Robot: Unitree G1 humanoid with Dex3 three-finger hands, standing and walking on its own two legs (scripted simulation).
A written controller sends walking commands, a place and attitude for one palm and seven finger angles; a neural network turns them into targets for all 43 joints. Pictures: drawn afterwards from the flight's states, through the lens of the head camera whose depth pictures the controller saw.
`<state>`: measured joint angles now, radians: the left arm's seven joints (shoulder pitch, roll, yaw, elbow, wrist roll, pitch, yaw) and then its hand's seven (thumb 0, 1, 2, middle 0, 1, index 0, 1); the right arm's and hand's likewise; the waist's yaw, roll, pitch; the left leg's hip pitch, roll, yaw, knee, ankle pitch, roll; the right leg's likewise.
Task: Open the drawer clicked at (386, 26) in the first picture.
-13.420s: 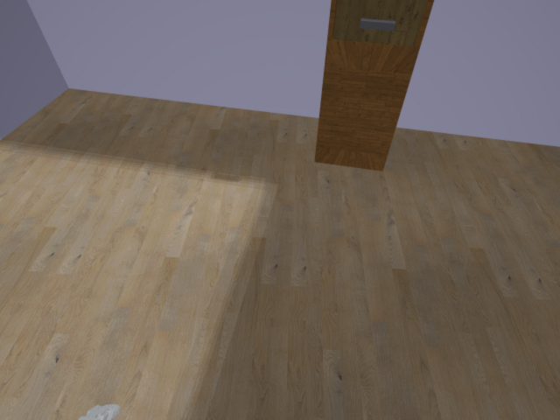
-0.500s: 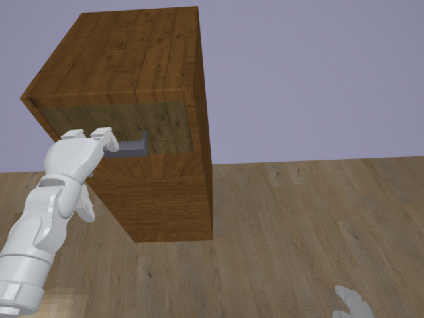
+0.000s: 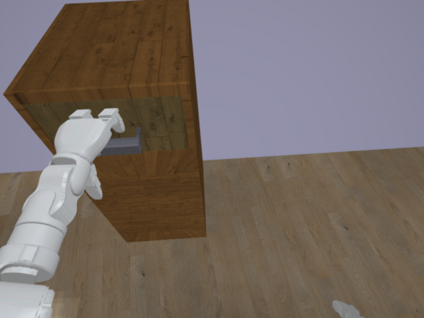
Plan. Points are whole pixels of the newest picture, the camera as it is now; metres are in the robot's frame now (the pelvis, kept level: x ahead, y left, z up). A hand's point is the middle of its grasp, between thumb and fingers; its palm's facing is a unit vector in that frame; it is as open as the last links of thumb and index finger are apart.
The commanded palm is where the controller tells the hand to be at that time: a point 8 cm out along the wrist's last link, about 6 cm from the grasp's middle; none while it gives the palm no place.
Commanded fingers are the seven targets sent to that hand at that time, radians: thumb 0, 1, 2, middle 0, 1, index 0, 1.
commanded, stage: move the hooked fingers above the handle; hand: left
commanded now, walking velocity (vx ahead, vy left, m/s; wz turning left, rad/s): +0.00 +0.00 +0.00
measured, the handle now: (113, 139) +0.49 +0.28 +0.01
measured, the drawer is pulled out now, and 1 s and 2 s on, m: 0.00 0.00 0.00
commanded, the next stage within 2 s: lower the fingers behind the handle in 1.78 s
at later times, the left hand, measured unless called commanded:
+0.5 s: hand (101, 136) +0.44 +0.27 +0.08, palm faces +0.03 -0.01 -1.00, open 13.8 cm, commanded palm +0.42 +0.28 +0.13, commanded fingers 0.00 -0.50 0.30 -0.30 -1.20 -0.30 -1.20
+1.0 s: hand (98, 135) +0.45 +0.28 +0.07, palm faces +0.00 +0.00 -1.00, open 13.8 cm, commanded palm +0.43 +0.29 +0.13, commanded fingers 0.00 -0.50 0.30 -0.30 -1.20 -0.30 -1.20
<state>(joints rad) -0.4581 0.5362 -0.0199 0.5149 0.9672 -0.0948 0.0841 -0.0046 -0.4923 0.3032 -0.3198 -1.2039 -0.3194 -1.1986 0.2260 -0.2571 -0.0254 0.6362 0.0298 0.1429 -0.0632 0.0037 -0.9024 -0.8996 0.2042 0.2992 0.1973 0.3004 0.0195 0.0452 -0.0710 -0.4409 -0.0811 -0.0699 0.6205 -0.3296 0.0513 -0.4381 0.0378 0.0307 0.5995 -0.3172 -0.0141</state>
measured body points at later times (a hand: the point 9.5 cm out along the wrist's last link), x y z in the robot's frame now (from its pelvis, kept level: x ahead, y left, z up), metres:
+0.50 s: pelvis -0.01 +0.01 -0.01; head +0.06 +0.00 +0.44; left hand +0.44 +0.27 +0.13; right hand +0.06 -0.26 -0.14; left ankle -0.02 +0.09 -0.73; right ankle -0.02 -0.12 -0.73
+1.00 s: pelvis +0.00 -0.01 -0.01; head +0.07 -0.01 +0.44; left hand +0.44 +0.28 +0.13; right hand +0.06 -0.29 -0.13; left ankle -0.02 +0.09 -0.73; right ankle -0.02 -0.12 -0.73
